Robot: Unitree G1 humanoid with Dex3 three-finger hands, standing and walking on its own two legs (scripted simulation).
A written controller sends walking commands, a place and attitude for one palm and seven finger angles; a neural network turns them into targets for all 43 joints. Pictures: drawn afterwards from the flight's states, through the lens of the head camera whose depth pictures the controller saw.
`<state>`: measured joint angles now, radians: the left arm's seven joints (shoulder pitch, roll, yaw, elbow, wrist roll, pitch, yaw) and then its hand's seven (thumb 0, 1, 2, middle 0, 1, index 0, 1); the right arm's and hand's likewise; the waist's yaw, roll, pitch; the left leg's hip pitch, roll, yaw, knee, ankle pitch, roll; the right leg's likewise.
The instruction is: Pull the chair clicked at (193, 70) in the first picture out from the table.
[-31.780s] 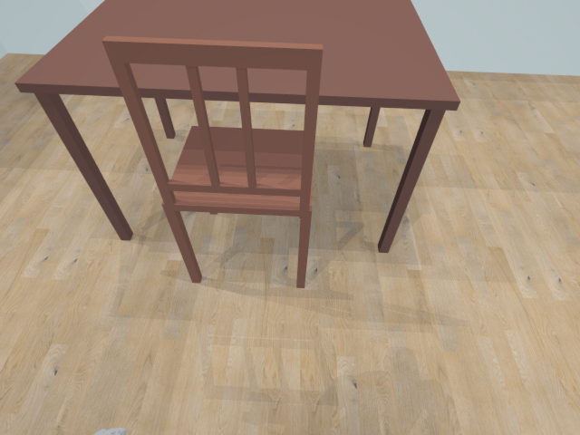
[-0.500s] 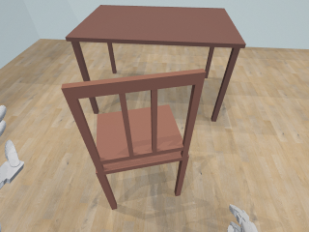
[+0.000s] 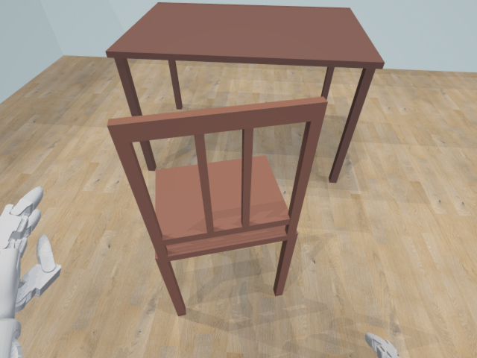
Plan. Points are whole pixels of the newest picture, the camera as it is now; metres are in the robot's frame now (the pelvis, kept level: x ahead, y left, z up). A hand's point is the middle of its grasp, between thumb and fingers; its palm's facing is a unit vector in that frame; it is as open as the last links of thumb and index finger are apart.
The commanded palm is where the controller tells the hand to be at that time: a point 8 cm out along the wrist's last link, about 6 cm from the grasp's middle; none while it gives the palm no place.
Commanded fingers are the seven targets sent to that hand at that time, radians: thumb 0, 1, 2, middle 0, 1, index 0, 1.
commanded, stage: let the arm hang, fingers relaxed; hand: left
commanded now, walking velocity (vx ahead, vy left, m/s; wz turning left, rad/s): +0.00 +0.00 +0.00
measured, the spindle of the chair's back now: (205, 189) +0.51 +0.11 -0.04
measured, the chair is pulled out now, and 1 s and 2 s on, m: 0.59 0.59 0.59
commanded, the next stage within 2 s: look to check the result in 1.06 s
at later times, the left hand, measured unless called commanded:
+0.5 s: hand out of the picture -0.03 +0.19 -0.15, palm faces +0.00 -0.96 -0.28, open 7.2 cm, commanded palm none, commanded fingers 0.00 0.90 0.90 -0.20 -0.30 -0.20 -0.30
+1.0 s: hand out of the picture +0.04 +0.15 -0.15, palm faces -0.01 -0.98 -0.22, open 7.3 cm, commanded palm none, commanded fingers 0.00 0.90 0.90 -0.20 -0.30 -0.20 -0.30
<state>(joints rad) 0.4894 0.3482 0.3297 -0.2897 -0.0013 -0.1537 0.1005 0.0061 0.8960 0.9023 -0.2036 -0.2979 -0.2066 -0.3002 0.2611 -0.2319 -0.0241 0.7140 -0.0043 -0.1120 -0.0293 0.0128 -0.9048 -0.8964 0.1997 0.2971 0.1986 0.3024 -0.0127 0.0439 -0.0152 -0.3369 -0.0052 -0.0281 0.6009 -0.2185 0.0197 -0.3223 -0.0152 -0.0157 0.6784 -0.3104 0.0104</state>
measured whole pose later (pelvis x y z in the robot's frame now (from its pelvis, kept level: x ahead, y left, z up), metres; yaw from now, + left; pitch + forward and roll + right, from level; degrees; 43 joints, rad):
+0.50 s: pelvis +0.01 -0.01 +0.01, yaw +0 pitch +0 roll -1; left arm 0.41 0.22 -0.01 1.00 0.02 0.02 0.03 -0.01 0.94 0.90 -0.20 -0.30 -0.20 -0.30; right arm 0.33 -0.20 -0.02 0.99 -0.02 0.02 -0.02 0.01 -0.92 -0.90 0.20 0.30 0.20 0.30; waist 0.00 0.05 0.05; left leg -0.30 -0.01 -0.04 0.49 -0.18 0.00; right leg -0.23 0.01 0.04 0.47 -0.23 0.01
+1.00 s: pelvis +0.03 -0.03 +0.01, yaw +0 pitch -1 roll +0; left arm 0.29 0.14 -0.02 1.05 0.01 0.00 0.04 0.01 0.94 0.90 -0.20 -0.30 -0.20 -0.30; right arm 0.33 -0.15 -0.01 1.08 -0.02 0.00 -0.03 0.01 -0.91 -0.90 0.20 0.30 0.20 0.30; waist -0.02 0.05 0.03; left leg -0.25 0.01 -0.04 0.46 -0.20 -0.02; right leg -0.18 0.03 0.04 0.45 -0.25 -0.01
